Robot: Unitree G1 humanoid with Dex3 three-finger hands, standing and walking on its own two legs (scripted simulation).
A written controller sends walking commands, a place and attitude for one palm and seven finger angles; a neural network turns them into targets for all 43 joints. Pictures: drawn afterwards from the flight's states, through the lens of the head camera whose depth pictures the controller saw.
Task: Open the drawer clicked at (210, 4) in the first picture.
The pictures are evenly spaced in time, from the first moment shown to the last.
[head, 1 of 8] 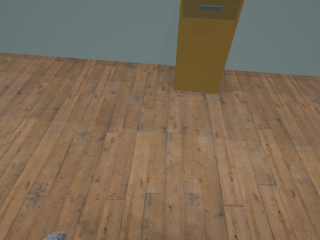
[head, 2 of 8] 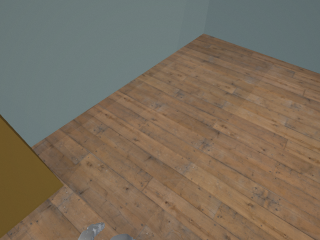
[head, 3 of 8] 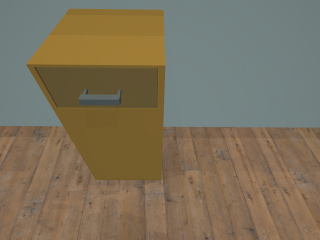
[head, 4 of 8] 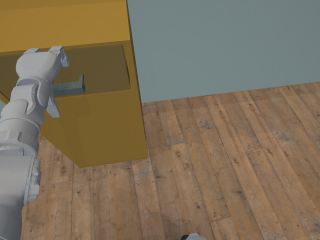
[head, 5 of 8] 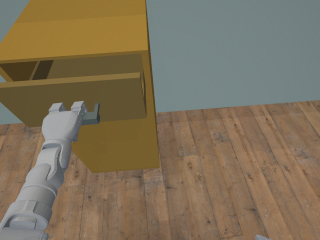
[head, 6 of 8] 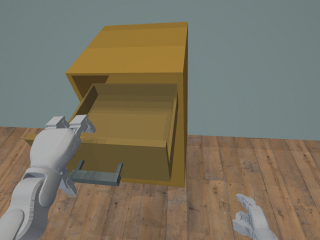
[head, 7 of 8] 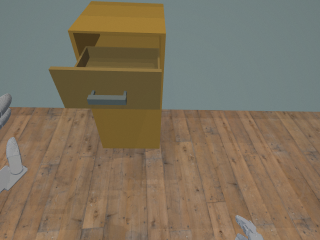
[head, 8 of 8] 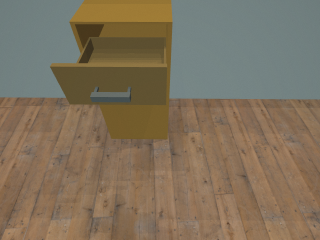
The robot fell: no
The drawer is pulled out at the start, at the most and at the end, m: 0.00 0.30 0.30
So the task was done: yes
